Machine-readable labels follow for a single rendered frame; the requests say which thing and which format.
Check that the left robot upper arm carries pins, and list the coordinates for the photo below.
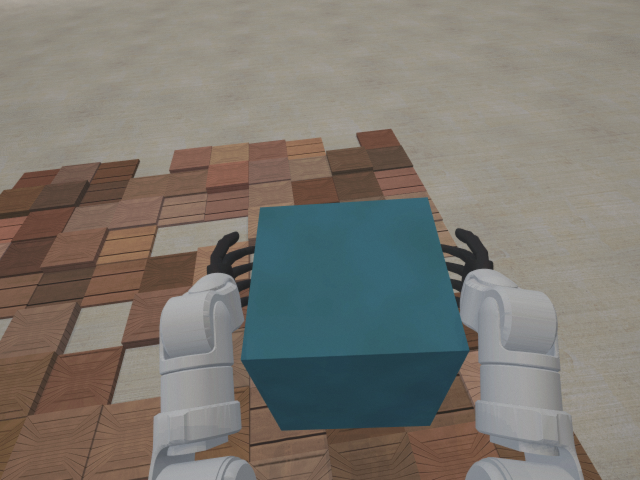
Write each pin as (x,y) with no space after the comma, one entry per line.
(221,468)

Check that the robot right forearm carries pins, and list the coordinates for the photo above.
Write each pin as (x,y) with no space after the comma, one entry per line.
(520,388)

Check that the robot left forearm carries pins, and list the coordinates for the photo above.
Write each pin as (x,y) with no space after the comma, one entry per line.
(198,408)

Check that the carton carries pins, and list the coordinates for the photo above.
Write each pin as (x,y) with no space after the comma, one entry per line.
(352,320)

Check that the robot left hand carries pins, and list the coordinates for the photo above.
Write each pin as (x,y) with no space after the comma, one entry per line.
(220,262)

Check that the robot right hand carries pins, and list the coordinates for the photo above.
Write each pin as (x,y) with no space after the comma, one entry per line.
(477,259)

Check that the right robot upper arm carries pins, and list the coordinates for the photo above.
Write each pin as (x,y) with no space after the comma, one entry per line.
(492,468)

